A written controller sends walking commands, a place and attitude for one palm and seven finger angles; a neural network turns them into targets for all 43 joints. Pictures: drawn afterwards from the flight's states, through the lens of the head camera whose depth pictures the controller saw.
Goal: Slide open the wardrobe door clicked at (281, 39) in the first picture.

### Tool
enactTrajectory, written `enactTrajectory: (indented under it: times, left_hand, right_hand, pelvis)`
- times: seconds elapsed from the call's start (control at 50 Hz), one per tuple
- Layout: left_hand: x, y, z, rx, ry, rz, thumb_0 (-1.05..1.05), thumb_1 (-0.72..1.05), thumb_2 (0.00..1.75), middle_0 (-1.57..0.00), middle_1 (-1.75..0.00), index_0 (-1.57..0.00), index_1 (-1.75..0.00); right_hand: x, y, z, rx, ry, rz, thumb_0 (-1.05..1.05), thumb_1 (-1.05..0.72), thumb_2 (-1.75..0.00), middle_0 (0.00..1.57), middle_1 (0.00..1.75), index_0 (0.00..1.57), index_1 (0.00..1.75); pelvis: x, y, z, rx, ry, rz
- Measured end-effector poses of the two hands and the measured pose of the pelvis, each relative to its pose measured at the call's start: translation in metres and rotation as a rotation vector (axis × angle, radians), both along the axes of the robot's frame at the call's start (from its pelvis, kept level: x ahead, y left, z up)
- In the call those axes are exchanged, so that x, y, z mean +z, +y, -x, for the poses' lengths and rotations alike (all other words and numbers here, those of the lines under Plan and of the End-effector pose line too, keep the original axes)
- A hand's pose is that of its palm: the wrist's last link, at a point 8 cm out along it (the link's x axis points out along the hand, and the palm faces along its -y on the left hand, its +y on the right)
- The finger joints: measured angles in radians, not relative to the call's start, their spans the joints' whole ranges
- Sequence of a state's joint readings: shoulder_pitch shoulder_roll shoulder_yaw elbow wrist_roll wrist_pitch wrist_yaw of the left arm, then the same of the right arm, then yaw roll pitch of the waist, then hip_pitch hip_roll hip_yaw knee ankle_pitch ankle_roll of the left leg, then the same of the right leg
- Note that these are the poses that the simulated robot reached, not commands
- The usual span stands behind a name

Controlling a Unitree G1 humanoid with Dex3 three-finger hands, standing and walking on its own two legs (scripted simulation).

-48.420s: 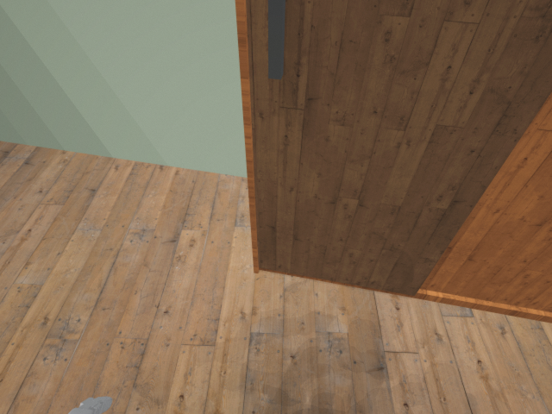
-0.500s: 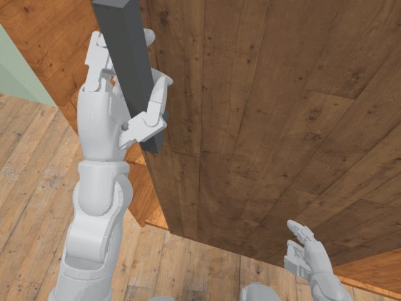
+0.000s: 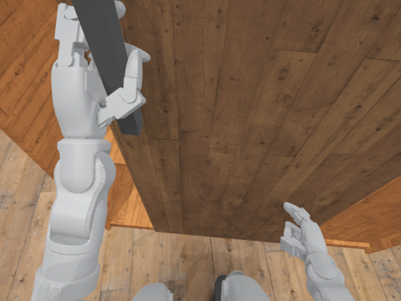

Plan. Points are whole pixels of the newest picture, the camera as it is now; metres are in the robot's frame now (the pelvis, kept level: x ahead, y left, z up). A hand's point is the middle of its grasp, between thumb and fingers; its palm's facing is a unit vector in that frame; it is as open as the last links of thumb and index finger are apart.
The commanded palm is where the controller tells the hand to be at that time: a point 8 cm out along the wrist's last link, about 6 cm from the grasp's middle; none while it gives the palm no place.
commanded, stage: step sideways, sliding the door along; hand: left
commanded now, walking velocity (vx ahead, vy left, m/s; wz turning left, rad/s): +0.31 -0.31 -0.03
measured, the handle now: (120, 57) +0.36 +0.14 +0.27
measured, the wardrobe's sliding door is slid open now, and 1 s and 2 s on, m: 0.22 0.31 0.48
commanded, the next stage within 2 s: none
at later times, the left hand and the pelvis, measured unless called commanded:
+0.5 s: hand (162, 87) +0.33 +0.09 +0.26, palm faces +0.21 -0.98 +0.00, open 6.4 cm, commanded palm +0.30 +0.07 +0.25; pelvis -0.07 -0.08 +0.00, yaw -2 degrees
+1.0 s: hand (206, 92) +0.33 +0.04 +0.26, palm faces +0.26 -0.97 -0.04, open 6.1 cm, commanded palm +0.30 +0.02 +0.25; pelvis -0.06 -0.15 +0.01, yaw +1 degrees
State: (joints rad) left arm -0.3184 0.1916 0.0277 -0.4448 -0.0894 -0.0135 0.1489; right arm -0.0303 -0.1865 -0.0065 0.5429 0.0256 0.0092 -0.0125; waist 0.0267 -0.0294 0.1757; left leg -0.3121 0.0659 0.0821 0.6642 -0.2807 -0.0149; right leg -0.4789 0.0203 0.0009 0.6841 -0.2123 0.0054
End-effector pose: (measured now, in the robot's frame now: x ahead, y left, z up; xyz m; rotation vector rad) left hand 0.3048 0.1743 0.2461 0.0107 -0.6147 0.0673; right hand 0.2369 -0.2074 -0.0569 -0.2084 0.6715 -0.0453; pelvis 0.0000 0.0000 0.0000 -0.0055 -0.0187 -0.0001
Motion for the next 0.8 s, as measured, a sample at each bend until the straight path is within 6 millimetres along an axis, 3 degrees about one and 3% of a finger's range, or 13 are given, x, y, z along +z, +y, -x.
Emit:
enactTrajectory:
  times: [0.16, 0.26, 0.32, 0.44, 0.64, 0.72, 0.8]
  left_hand:
    - [0.005, -0.012, 0.001, 0.000, 0.089, -0.035, -0.10, 0.64, 0.87, -0.46, -1.41, -0.19, -1.32]
    - [0.007, -0.019, 0.004, 0.078, 0.125, -0.039, -0.09, 0.63, 0.88, -0.46, -1.41, -0.25, -1.34]
    - [0.007, -0.023, 0.006, 0.148, 0.122, -0.042, -0.11, 0.62, 0.87, -0.46, -1.41, -0.26, -1.30]
    - [0.007, -0.032, 0.007, 0.147, 0.146, 0.009, -0.09, 0.62, 0.86, -0.45, -1.41, -0.31, -1.25]
    - [0.010, -0.050, 0.009, 0.171, 0.210, 0.001, -0.10, 0.64, 0.83, -0.45, -1.40, -0.34, -1.32]
    - [0.011, -0.059, 0.010, 0.221, 0.217, -0.021, -0.12, 0.63, 0.82, -0.45, -1.40, -0.34, -1.33]
    - [0.011, -0.068, 0.010, 0.239, 0.215, -0.028, -0.12, 0.63, 0.82, -0.45, -1.40, -0.34, -1.33]
  right_hand:
    - [-0.006, -0.028, 0.086, -0.068, 0.194, -0.007, 0.01, -0.91, -0.90, 0.19, 0.30, 0.21, 0.30]
    - [-0.013, -0.051, 0.115, -0.061, 0.213, -0.031, 0.01, -0.91, -0.89, 0.20, 0.30, 0.20, 0.30]
    - [-0.025, -0.071, 0.118, -0.045, 0.175, -0.030, 0.01, -0.91, -0.89, 0.20, 0.30, 0.20, 0.30]
    - [-0.028, -0.102, 0.125, -0.107, 0.172, 0.059, 0.01, -0.91, -0.89, 0.20, 0.30, 0.20, 0.30]
    - [-0.014, -0.102, 0.127, -0.022, 0.190, -0.003, 0.01, -0.91, -0.90, 0.19, 0.30, 0.20, 0.30]
    - [-0.025, -0.107, 0.113, 0.034, 0.162, -0.042, 0.01, -0.91, -0.89, 0.20, 0.30, 0.20, 0.30]
    - [-0.032, -0.118, 0.100, 0.028, 0.151, -0.021, 0.01, -0.91, -0.89, 0.20, 0.30, 0.20, 0.30]
  pelvis:
    - [0.022, -0.020, 0.022, -0.072, -0.016, 0.078]
    - [0.020, -0.051, 0.039, -0.075, -0.010, 0.094]
    - [0.001, -0.072, 0.050, -0.063, 0.007, 0.049]
    - [-0.007, -0.071, 0.064, -0.024, -0.027, 0.045]
    - [0.014, -0.104, 0.075, -0.036, -0.052, 0.072]
    - [0.002, -0.127, 0.072, -0.010, -0.040, 0.043]
    - [-0.003, -0.132, 0.068, 0.051, -0.040, 0.051]
